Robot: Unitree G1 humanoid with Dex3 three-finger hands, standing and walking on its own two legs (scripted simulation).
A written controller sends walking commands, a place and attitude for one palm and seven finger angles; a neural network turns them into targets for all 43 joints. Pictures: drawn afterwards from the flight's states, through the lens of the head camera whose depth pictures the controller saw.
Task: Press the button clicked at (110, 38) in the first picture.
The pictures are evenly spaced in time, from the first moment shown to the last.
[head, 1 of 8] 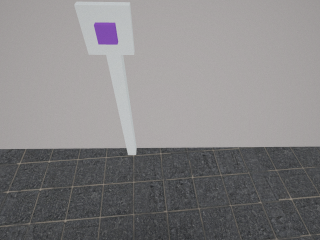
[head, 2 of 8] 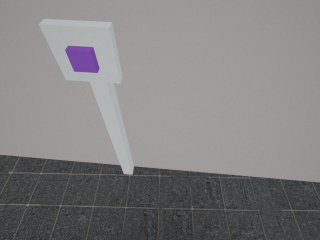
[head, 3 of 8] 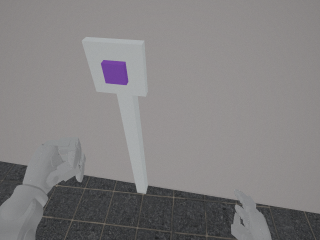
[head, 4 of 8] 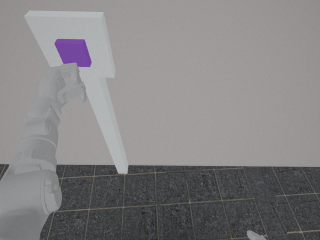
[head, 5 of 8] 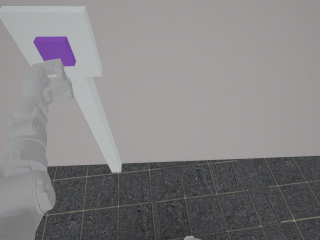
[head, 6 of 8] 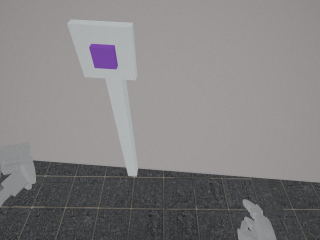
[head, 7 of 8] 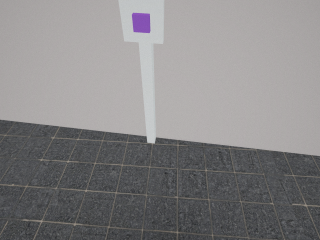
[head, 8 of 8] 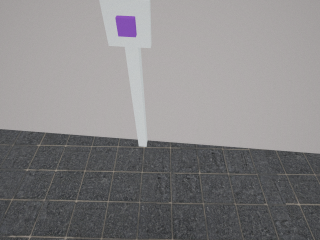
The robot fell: no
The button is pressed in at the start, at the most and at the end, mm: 0 9 0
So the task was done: yes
